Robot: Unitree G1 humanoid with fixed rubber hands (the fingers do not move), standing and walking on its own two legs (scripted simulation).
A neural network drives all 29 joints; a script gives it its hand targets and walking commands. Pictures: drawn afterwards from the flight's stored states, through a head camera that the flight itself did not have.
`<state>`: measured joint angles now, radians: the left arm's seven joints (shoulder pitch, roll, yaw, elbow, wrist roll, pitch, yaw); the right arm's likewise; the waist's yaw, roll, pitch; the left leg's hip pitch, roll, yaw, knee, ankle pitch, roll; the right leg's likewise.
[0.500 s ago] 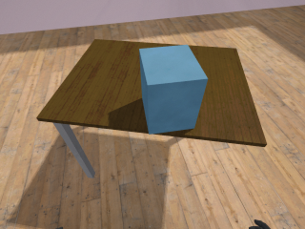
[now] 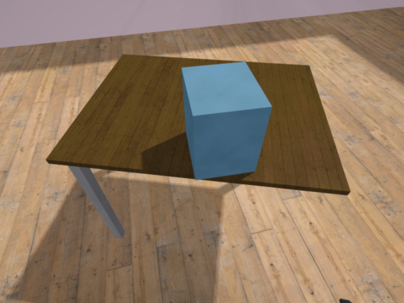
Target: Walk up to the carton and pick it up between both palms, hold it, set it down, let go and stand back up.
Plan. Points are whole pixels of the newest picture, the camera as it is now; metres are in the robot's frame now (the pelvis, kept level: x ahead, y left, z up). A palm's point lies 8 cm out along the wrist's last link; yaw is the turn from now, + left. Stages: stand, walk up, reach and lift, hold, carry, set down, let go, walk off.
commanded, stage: stand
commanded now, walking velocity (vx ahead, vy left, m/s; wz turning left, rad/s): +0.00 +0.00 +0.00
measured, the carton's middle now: (219, 121) +0.58 -0.04 +0.01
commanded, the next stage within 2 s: walk up in 0.92 s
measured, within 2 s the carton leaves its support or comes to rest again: neither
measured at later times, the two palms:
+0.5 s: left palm out of the picture +0.09 +0.30 -0.12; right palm out of the picture +0.09 -0.30 -0.11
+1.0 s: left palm out of the picture +0.09 +0.30 -0.11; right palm out of the picture +0.09 -0.30 -0.11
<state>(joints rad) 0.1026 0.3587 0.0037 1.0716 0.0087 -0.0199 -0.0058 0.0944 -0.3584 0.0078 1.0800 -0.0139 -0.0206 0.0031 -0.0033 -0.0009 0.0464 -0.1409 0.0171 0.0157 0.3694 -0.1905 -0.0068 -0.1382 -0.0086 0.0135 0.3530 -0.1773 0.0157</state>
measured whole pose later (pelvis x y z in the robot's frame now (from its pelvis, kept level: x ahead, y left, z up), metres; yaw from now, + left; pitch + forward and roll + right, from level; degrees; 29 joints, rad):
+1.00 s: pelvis +0.01 +0.00 +0.00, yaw +0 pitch -2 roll +0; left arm 0.11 0.36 0.01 1.08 0.01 -0.01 0.00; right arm 0.09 -0.37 0.00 1.10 -0.01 -0.01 0.00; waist 0.00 0.00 0.05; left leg -0.11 0.02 0.02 0.33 -0.19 -0.01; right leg -0.11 -0.01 0.02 0.32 -0.18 0.02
